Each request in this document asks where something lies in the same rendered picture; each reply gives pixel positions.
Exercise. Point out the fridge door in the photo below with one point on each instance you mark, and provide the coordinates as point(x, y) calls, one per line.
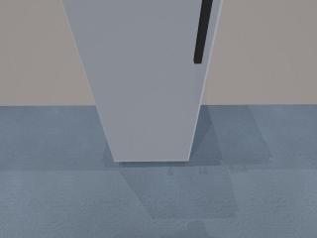
point(138, 57)

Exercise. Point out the handle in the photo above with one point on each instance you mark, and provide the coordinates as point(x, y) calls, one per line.
point(204, 18)

